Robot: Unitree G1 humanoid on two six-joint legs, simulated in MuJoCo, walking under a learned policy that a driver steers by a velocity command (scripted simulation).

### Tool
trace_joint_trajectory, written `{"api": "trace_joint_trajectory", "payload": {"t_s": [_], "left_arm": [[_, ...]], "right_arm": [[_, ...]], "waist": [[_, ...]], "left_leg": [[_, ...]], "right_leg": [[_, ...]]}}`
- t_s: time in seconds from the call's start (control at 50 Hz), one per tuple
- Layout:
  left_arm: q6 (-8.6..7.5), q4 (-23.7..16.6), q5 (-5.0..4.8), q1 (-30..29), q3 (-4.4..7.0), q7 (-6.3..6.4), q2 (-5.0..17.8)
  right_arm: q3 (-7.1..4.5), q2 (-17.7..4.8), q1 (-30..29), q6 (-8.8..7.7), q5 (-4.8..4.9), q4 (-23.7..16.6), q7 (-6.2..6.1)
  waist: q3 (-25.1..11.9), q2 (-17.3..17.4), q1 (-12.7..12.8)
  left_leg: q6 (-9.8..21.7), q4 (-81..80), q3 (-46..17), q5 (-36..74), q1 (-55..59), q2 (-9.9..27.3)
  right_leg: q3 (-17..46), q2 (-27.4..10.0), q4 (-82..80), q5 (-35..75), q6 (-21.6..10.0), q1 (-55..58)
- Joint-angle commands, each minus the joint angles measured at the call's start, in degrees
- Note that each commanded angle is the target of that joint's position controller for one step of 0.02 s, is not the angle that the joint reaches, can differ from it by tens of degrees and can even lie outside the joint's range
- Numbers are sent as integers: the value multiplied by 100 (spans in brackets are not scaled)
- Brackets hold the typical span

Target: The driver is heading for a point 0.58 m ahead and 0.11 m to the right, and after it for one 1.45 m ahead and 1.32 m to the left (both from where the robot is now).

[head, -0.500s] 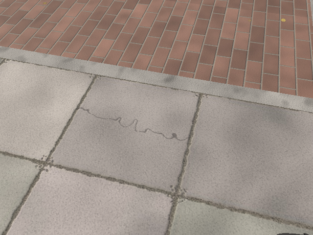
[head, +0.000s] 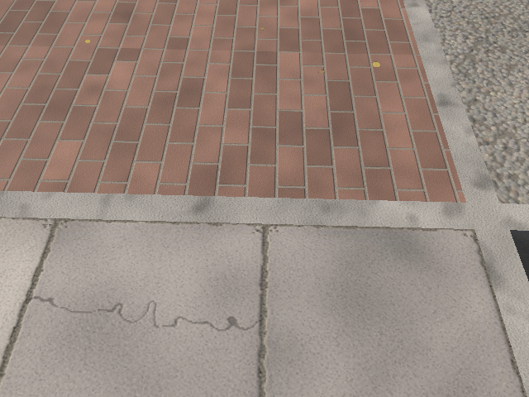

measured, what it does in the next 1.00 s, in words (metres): walks ahead, turning right: right foot, then left foot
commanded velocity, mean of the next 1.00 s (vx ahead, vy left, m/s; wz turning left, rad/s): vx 0.30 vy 0.00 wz -0.31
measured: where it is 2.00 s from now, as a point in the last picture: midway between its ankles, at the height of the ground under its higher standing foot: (313, 382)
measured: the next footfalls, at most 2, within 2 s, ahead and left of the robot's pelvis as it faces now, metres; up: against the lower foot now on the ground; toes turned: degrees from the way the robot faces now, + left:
right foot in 0.16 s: +0.27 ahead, -0.14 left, +0.00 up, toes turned -7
left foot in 0.62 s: +0.35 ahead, +0.07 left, +0.00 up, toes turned -20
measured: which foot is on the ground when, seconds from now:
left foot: down 0.00-0.16, up 0.18-0.60, down 0.62-1.00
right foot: up 0.00-0.14, down 0.16-0.62, up 0.64-1.00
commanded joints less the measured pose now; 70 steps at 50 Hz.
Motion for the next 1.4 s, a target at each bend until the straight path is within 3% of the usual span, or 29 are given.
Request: {"api": "trace_joint_trajectory", "payload": {"t_s": [0.02, 0.1, 0.14, 0.16, 0.18, 0.2, 0.22, 0.24, 0.26, 0.3, 0.38, 0.48, 0.54, 0.6, 0.62, 0.64, 0.66, 0.7, 0.78, 0.86, 0.94, 1.02, 1.04, 1.06, 1.08, 1.1, 1.16, 1.24, 1.4], "left_arm": [[-73, -583, -7, -684, -15, -103, 168], [-84, -871, 71, -722, 69, -261, 347], [-102, -640, 78, 432, 284, -268, 718], [-87, -517, 89, 1109, 449, -169, 1112], [-15, -557, 106, 1203, 541, -34, 1748], [-18, -804, 114, 1255, 474, -42, 1605], [17, -896, 137, 1079, 412, -39, 1294], [30, -915, 52, 727, 359, -11, 1057], [63, -952, -2, 435, 308, 20, 895], [131, -1067, 112, 121, 296, 70, 860], [192, -1111, 121, -9, 380, 152, 1059], [389, -1118, 72, -79, 316, 273, 900], [380, -1029, 89, 127, 265, 216, 861], [323, -908, 120, 320, 140, 170, 643], [282, -914, 136, 330, 58, 174, 397], [200, -1037, 112, 363, -28, 164, 67], [80, -1295, 38, -61, 52, 173, 438], [-7, -1160, -6, -142, 208, 135, 832], [-69, -1090, 42, -332, 143, 58, 399], [-116, -1183, 22, -783, 25, 2, 60], [-157, -1258, -51, -1069, 41, -82, 197], [-247, -1006, 102, -95, 235, -48, 566], [-240, -932, 217, 609, 329, 20, 915], [-135, -890, 327, 1098, 436, 96, 1438], [-36, -749, 230, 1317, 406, 109, 1174], [-12, -782, 175, 1000, 296, 107, 893], [-23, -792, 142, -25, 147, 88, 411], [-70, -654, 229, -401, 241, 163, 597], [162, -400, 25, -366, 378, 235, 993]], "right_arm": [[-225, -939, -70, -32, 57, -223, -62], [-280, -1112, -165, 215, 119, -180, -174], [-290, -1175, -312, 332, 140, -274, -279], [-246, -1096, -246, 310, 114, -348, -304], [-28, -376, 433, 197, -238, -540, -218], [43, -565, 499, 42, -104, -595, -103], [-79, -982, -137, -15, 131, -655, -53], [-48, -907, -534, -10, 178, -828, -82], [-55, -864, -660, 52, 94, -789, -153], [-110, -926, -550, 241, 32, -848, -215], [-47, -648, -427, 372, -28, -832, -286], [-25, -608, -824, 459, 35, -902, -222], [-26, -629, -1128, 359, 74, -1052, -121], [-48, -557, -812, 148, 46, -971, -49], [-91, -746, -526, 98, -25, -936, -74], [-204, -1240, -178, 91, -124, -842, -102], [-320, -1482, 272, 84, -142, -677, -45], [-213, -1015, 76, 39, 20, -734, -74], [-143, -807, 90, 63, 61, -677, -113], [-179, -898, 235, 92, 129, -558, -105], [-238, -1097, 487, 143, 192, -410, -59], [-204, -1021, 347, 278, 212, -366, -105], [-102, -754, 230, 241, 99, -502, -111], [84, -195, 695, 155, 1, -637, -130], [-13, -559, 809, 126, 134, -550, -156], [-152, -979, 564, 169, 229, -550, -163], [-207, -772, 245, 472, 167, -558, -241], [-186, -464, 56, 688, 130, -818, -250], [-233, -609, -845, 794, 126, -1445, 51]], "waist": [[428, 436, -90], [285, 659, 88], [-433, 749, 680], [-870, 393, 1020], [-1629, -1241, 465], [-2926, -1075, 663], [-2637, -282, 946], [-1866, -2, 819], [-1188, 371, 625], [-781, 123, 265], [-873, -91, 114], [-977, -342, 297], [-648, -645, 508], [-422, -510, 303], [-423, -164, 215], [-344, 1034, 302], [24, 1802, 24], [302, 1086, 82], [236, 1068, 23], [147, 1106, -147], [249, 1120, -260], [-269, 941, 408], [-983, 598, 741], [-1799, -903, 757], [-2130, -1308, 845], [-1464, -831, 798], [-499, -487, 306], [-289, -517, 110], [-257, -341, 335]], "left_leg": [[714, -492, -254, 1708, -164, 1687], [436, 644, 56, 4365, 532, 1784], [148, 2266, 239, 5473, 349, 1531], [-171, 3679, 317, 4367, -553, 1208], [-571, 5830, 227, -1228, -2746, 369], [-695, 7242, -1018, -2822, -3711, -224], [-565, 7283, -1459, -2329, -3934, 194], [-490, 6847, -1335, -1850, -4145, 411], [-534, 6429, -1249, -1580, -4065, 583], [-575, 5887, -1256, -1304, -3337, 669], [-772, 4635, -1110, -863, -2892, 470], [-786, 3628, -1118, 61, -2479, 441], [-602, 2932, -997, -150, -2348, 406], [-253, 1651, -787, -119, -1382, 343], [-16, 1282, -1426, -444, -918, 914], [543, 610, -2880, -1379, -360, 1790], [1273, -71, -4631, -2272, -289, 2574], [1127, 26, -4074, -2426, -319, 2265], [782, -211, -2623, -758, -397, 1608], [719, -201, -1740, 337, -635, 1355], [784, -81, -1757, 439, -584, 1585], [333, 1237, -1625, 2533, -764, 1230], [32, 2327, -1391, 1798, -1411, 904], [-434, 4250, -904, -687, -3197, 256], [-578, 5330, -1307, -2392, -3535, 159], [-590, 5870, -1441, -2317, -3767, 371], [-630, 5407, -1194, -1492, -3478, 764], [-707, 4719, -987, -629, -3034, 762], [-360, 3016, -653, -130, -2532, 752]], "right_leg": [[-164, 35, -536, 267, -109, 123], [-660, 414, -882, -728, -360, 427], [-898, 890, -1178, -665, -585, 1920], [-380, 672, -1481, 598, -844, 3323], [1658, -888, -736, 3528, -1704, 5542], [3739, -1767, -1361, 3160, -2715, 6498], [2949, -1402, -1533, 2870, -2382, 6092], [2314, -1104, -1620, 2411, -2089, 5345], [1926, -867, -1831, 2168, -1886, 4384], [1694, -624, -2205, 1761, -1803, 3048], [1322, -364, -2205, 2053, -1691, 2335], [1335, -128, -2257, -490, -1326, 2118], [1802, -207, -2384, -2734, -1301, 2075], [1908, -12, -2004, -3556, -1016, 1830], [1661, 283, -1357, -3710, -756, 1498], [503, 1073, -1, -3548, -386, 552], [177, 1075, 951, -3844, -238, -524], [380, 600, 1659, -3063, -183, -843], [-99, 356, 1187, -1739, -8, -428], [-393, 434, -241, -1133, 95, 530], [-467, 493, -1004, -1106, 37, 1018], [-415, 647, -1984, -423, -307, 3037], [238, -129, -1698, 759, -584, 4383], [1780, -1634, -1419, 2270, -1403, 6224], [2493, -2053, -1780, 2315, -1854, 5884], [1841, -1792, -1849, 2126, -1700, 5271], [505, -1110, -2313, 1643, -1241, 3613], [-150, -1108, -2797, 1481, -1371, 2895], [-668, -1319, -2527, 550, -1158, 3298]]}}
Velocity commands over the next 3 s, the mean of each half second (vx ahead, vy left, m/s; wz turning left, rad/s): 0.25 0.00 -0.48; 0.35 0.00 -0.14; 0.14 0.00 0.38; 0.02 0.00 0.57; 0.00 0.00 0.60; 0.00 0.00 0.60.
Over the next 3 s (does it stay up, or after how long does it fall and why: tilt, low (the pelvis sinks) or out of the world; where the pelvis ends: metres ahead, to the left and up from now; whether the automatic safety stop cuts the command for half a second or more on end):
stays up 0.51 -0.11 0.00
